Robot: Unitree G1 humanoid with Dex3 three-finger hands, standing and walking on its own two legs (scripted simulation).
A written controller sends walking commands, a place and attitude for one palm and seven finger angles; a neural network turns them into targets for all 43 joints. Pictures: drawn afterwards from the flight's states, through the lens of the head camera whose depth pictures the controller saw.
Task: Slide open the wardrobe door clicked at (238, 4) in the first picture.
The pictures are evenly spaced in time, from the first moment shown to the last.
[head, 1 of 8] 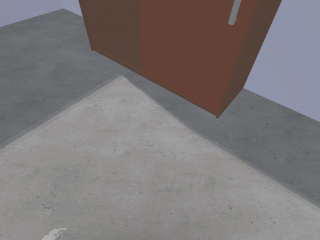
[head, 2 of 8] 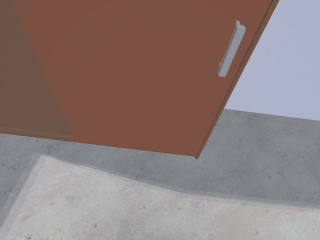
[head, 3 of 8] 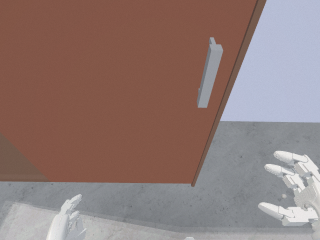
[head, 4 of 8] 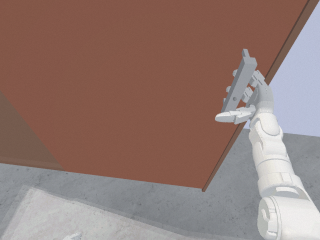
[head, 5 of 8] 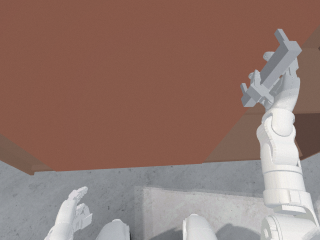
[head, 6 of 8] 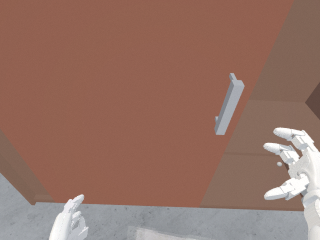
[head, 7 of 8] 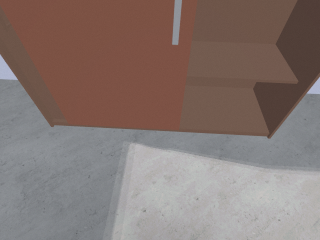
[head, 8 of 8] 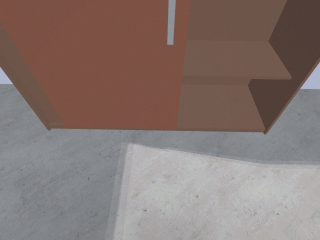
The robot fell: no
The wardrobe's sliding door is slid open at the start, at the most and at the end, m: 0.00 0.70 0.70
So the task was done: yes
